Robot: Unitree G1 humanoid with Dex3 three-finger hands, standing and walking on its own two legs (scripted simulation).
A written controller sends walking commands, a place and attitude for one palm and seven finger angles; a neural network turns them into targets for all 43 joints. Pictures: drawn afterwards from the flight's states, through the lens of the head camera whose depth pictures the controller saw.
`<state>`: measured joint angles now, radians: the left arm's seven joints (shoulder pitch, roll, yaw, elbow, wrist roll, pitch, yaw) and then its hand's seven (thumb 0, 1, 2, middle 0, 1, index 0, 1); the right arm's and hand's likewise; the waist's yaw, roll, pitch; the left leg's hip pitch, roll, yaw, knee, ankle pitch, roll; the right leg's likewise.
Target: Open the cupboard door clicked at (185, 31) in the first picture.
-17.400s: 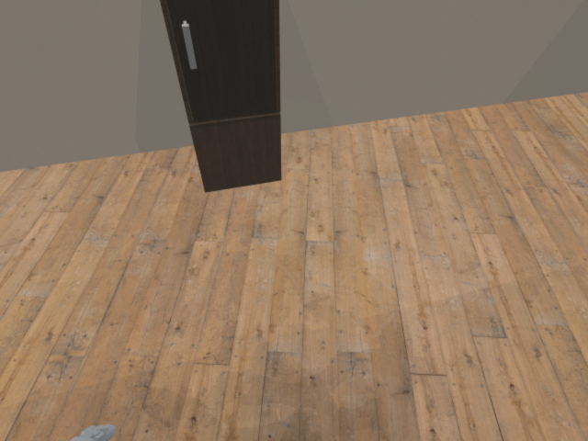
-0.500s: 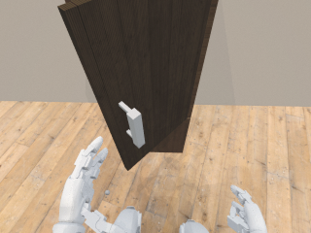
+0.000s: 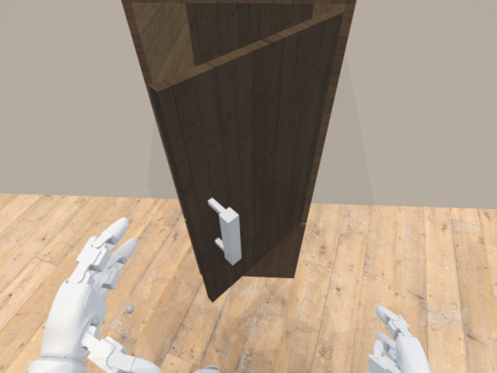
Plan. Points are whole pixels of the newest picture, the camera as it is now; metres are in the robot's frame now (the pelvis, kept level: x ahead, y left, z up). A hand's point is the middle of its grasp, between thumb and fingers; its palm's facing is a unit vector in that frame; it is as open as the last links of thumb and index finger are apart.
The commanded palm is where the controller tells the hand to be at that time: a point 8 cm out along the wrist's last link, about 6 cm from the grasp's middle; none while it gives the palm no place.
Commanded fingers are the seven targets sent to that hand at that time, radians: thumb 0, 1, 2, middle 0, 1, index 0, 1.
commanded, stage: draw the hand back to the body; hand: left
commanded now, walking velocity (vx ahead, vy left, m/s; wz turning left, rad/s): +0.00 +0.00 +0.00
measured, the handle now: (223, 231) +0.36 +0.07 +0.02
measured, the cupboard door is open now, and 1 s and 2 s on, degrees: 46 46 46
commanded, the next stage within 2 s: step back with the hand held close in 1.04 s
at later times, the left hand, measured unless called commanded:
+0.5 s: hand (34, 254) +0.21 +0.25 +0.19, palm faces +0.34 -0.85 -0.39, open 11.0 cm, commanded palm +0.16 +0.30 +0.21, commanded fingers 0.00 0.65 0.80 -0.19 -0.30 -0.19 -0.30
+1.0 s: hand (12, 234) +0.21 +0.26 +0.22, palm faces +0.42 -0.82 -0.40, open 7.5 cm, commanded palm +0.17 +0.30 +0.23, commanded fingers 0.00 0.90 0.90 -0.20 -0.30 -0.20 -0.30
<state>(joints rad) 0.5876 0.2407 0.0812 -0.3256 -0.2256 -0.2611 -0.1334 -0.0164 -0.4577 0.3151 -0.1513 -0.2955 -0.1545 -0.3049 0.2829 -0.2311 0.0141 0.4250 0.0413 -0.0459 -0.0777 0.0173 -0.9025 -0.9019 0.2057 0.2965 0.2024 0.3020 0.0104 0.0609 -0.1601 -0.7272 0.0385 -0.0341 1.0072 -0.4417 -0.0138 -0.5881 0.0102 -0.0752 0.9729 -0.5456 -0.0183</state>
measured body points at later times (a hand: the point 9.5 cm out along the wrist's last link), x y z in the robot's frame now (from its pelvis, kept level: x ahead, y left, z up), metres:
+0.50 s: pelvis +0.02 +0.02 +0.05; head +0.00 +0.00 +0.50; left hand +0.19 +0.30 +0.21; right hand +0.21 -0.19 -0.02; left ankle +0.04 +0.13 -0.68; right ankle -0.03 -0.11 -0.68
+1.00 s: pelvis +0.02 +0.01 +0.06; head +0.00 -0.01 +0.51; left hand +0.19 +0.30 +0.24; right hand +0.20 -0.22 -0.02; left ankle +0.04 +0.13 -0.68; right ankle -0.03 -0.11 -0.68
